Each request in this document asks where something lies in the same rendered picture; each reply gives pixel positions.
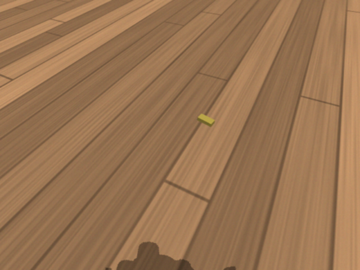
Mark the small box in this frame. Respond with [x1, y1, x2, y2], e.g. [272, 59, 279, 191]
[197, 114, 215, 127]

